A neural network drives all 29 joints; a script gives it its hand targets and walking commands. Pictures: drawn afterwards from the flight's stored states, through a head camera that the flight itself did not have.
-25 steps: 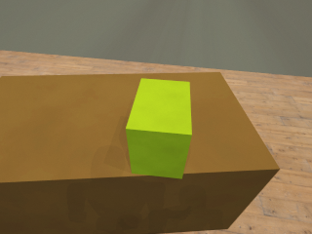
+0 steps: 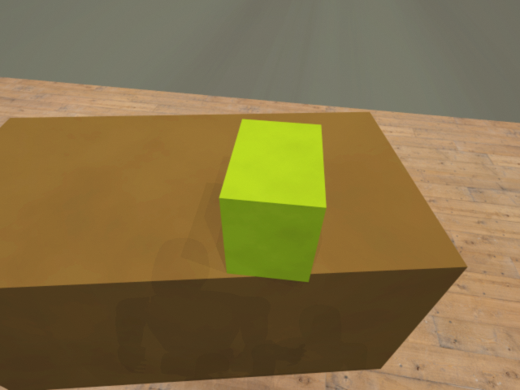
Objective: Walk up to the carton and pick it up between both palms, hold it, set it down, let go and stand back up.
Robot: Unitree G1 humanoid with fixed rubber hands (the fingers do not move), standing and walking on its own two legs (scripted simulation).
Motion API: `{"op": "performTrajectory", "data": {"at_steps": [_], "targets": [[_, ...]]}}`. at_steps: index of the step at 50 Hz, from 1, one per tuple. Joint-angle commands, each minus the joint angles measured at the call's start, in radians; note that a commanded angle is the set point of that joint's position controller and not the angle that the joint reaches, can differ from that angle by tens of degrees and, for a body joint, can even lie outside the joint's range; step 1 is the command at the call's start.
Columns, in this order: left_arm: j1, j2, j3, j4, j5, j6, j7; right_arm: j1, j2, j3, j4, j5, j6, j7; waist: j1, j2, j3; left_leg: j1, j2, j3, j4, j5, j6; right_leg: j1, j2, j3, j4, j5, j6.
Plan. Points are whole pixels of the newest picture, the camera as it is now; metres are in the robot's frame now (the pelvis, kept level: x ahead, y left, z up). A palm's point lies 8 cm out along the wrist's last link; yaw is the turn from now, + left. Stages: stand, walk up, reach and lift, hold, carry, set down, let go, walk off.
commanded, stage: stand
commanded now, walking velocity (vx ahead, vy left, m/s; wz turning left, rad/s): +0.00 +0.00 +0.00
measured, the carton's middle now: (274, 198) +0.50 -0.03 +0.01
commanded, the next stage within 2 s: none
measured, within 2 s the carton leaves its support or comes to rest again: neither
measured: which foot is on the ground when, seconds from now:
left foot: down 0.00-1.00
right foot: down 0.00-1.00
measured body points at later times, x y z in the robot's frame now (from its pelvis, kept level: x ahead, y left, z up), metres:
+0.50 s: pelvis +0.01 -0.01 +0.00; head +0.00 -0.01 +0.45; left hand +0.05 +0.25 -0.13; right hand +0.06 -0.26 -0.13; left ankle +0.04 +0.10 -0.73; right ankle +0.04 -0.12 -0.73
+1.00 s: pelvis +0.03 -0.01 +0.00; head +0.02 -0.01 +0.45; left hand +0.07 +0.24 -0.13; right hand +0.08 -0.26 -0.13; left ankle +0.04 +0.10 -0.73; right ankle +0.04 -0.12 -0.73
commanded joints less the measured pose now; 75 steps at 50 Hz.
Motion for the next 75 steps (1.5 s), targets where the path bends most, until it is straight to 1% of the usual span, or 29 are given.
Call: {"op": "performTrajectory", "data": {"at_steps": [1, 12, 28, 37, 51, 75], "targets": [[0.036, 0.130, 0.035, -0.052, -0.001, -0.015, 0.005, 0.018, -0.132, -0.037, -0.062, 0.000, -0.014, -0.005, -0.001, 0.001, 0.121, -0.145, 0.110, -0.165, -0.197, -0.249, 0.003, -0.030, -0.054, 0.114, -0.128, -0.159, -0.020], [0.049, 0.130, 0.033, -0.026, -0.004, -0.012, 0.009, 0.029, -0.124, -0.034, -0.041, 0.001, -0.011, -0.010, -0.003, -0.008, 0.111, -0.116, 0.107, -0.157, -0.176, -0.186, 0.001, -0.042, -0.062, 0.122, -0.134, -0.139, -0.024], [0.027, 0.126, 0.024, 0.007, -0.010, -0.009, 0.015, 0.027, -0.112, -0.022, -0.007, 0.004, -0.010, -0.017, -0.003, -0.010, 0.084, -0.061, 0.110, -0.140, -0.152, -0.044, -0.005, -0.016, -0.074, 0.121, -0.139, -0.042, -0.028], [0.010, 0.123, 0.020, 0.029, -0.012, -0.007, 0.018, 0.021, -0.109, -0.017, 0.014, 0.005, -0.009, -0.021, -0.003, -0.010, 0.075, -0.038, 0.113, -0.134, -0.151, 0.010, -0.007, 0.003, -0.077, 0.116, -0.144, 0.001, -0.028], [-0.004, 0.115, 0.017, 0.069, -0.014, -0.004, 0.022, 0.014, -0.102, -0.014, 0.052, 0.007, -0.008, -0.027, -0.003, -0.008, 0.073, -0.014, 0.116, -0.129, -0.160, 0.049, -0.009, 0.023, -0.078, 0.108, -0.158, 0.034, -0.027], [-0.003, 0.093, 0.014, 0.140, -0.015, 0.000, 0.028, 0.015, -0.082, -0.010, 0.119, 0.009, -0.006, -0.036, -0.002, -0.008, 0.083, 0.003, 0.118, -0.125, -0.179, 0.068, -0.013, 0.044, -0.080, 0.099, -0.178, 0.049, -0.024]]}}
